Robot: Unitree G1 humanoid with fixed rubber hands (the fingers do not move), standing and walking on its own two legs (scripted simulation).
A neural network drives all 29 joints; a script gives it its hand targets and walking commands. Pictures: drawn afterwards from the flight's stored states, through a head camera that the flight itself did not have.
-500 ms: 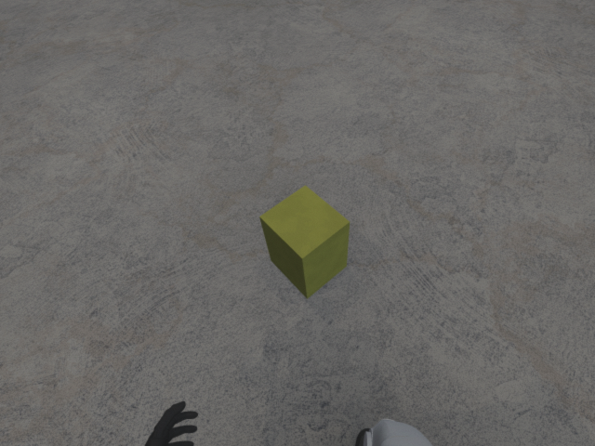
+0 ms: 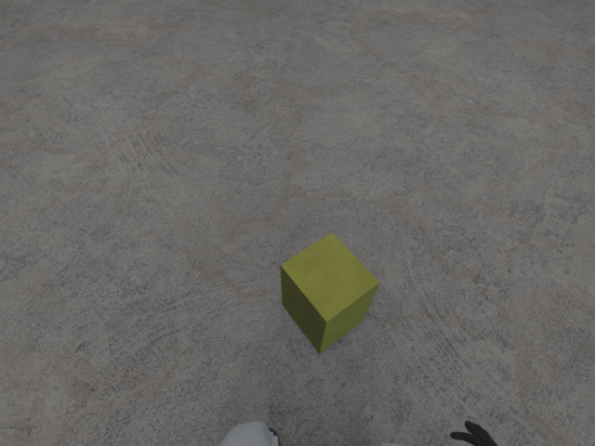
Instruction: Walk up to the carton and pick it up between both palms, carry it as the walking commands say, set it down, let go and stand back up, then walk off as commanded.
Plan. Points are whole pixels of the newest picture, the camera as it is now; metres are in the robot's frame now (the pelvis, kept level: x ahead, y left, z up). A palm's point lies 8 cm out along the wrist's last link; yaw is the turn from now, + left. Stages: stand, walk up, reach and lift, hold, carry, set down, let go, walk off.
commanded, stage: walk up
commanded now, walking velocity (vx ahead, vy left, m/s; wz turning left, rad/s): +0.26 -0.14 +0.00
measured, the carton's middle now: (325, 294) +0.59 -0.04 -0.62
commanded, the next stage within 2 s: none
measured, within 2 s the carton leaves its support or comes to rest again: neither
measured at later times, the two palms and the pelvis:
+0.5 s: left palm (191, 425) +0.14 +0.19 -0.11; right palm out of the picture +0.08 -0.26 -0.14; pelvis +0.08 -0.04 +0.01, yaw +0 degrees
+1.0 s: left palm out of the picture +0.11 +0.19 -0.13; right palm out of the picture +0.08 -0.26 -0.13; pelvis +0.10 -0.04 +0.01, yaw +0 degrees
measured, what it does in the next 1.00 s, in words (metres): walks ahead: right foot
